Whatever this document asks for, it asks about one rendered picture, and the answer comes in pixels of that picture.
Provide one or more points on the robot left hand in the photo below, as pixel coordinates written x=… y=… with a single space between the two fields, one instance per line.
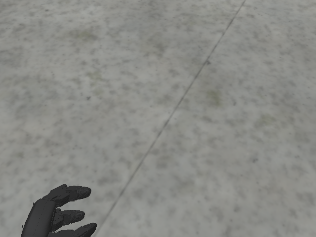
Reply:
x=45 y=217

